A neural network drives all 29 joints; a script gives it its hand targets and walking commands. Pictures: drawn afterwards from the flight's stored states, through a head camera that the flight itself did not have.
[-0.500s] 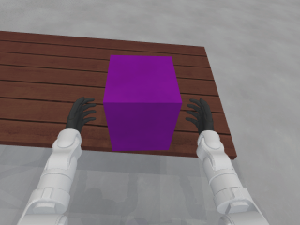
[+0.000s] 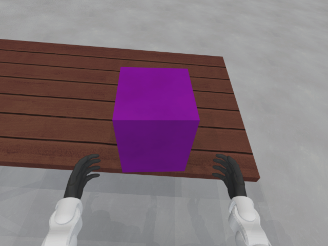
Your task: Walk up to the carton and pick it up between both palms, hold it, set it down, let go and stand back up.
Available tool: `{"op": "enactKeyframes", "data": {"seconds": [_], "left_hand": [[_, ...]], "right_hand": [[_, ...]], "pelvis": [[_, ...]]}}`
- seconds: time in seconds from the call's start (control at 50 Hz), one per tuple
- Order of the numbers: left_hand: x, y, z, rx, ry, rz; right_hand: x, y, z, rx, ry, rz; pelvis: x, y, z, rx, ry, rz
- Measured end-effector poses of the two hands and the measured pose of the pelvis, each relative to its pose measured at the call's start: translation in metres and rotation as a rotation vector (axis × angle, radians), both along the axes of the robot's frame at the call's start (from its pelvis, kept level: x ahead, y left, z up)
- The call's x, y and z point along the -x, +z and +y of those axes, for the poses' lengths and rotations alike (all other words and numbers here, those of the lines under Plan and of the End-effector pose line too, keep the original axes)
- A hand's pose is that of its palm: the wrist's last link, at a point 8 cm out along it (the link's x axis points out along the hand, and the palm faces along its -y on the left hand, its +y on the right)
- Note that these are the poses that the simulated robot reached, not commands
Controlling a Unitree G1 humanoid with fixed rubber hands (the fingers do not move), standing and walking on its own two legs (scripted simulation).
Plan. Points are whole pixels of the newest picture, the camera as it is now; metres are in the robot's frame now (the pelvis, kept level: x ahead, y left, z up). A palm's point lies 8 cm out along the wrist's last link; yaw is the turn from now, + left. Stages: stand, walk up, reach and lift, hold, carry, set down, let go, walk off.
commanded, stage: set down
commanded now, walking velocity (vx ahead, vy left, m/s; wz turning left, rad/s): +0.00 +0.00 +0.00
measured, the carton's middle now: (154, 121) +0.45 +0.04 +0.02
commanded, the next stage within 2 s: let go in 1.12 s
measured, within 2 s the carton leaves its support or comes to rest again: neither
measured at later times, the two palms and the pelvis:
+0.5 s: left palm (71, 211) +0.20 +0.23 -0.04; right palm (240, 214) +0.20 -0.19 -0.04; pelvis +0.00 +0.00 +0.00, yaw -1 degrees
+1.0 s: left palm (73, 228) +0.17 +0.22 -0.07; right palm (248, 232) +0.17 -0.21 -0.07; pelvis +0.01 -0.01 +0.00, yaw -1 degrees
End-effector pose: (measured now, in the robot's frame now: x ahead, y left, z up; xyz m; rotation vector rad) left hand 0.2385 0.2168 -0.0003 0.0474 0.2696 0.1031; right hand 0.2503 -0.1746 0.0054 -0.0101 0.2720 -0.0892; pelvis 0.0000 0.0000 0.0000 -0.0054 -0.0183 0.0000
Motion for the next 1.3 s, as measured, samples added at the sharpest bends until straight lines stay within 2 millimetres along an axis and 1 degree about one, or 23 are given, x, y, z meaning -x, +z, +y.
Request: {"op": "enactKeyframes", "data": {"seconds": [0.08, 0.2, 0.34, 0.54, 0.7, 0.82, 0.96, 1.08, 1.2, 1.3], "left_hand": [[0.002, -0.005, 0.006, -0.007, 0.014, 0.01], [0.011, -0.018, 0.007, -0.017, 0.003, 0.078], [0.023, -0.031, 0.001, -0.024, -0.024, 0.167], [0.04, -0.045, 0.011, -0.05, 0.015, 0.298], [0.042, -0.051, 0.005, -0.058, -0.002, 0.348], [0.051, -0.058, 0.003, -0.073, -0.008, 0.398], [0.065, -0.065, 0.004, -0.092, -0.003, 0.462], [0.074, -0.072, 0.004, -0.116, -0.009, 0.518], [0.076, -0.077, -0.001, -0.133, -0.025, 0.554], [0.072, -0.078, -0.008, -0.14, -0.042, 0.561]], "right_hand": [[0.013, -0.017, 0.0, 0.014, 0.016, 0.075], [0.029, -0.03, -0.007, 0.023, -0.012, 0.118], [0.04, -0.036, -0.015, 0.051, -0.015, 0.147], [0.048, -0.047, -0.02, 0.074, 0.005, 0.241], [0.053, -0.054, -0.029, 0.091, 0.0, 0.283], [0.066, -0.067, -0.032, 0.079, 0.005, 0.331], [0.079, -0.076, -0.037, 0.087, 0.022, 0.37], [0.087, -0.08, -0.048, 0.115, 0.027, 0.401], [0.099, -0.085, -0.06, 0.138, 0.018, 0.447], [0.107, -0.089, -0.067, 0.142, 0.012, 0.473]], "pelvis": [[0.001, 0.0, -0.001, -0.002, 0.001, -0.005], [0.0, -0.001, -0.001, -0.002, -0.002, -0.015], [-0.001, 0.0, 0.001, -0.003, -0.012, -0.025], [-0.005, 0.001, 0.0, -0.006, -0.009, -0.028], [-0.011, 0.001, -0.002, -0.006, -0.012, -0.016], [-0.013, 0.001, -0.006, -0.007, -0.013, -0.027], [-0.01, 0.001, -0.011, -0.008, -0.011, -0.041], [-0.003, 0.0, -0.016, -0.01, -0.01, -0.05], [0.002, -0.001, -0.02, -0.012, -0.01, -0.048], [0.004, -0.001, -0.021, -0.013, -0.013, -0.036]]}}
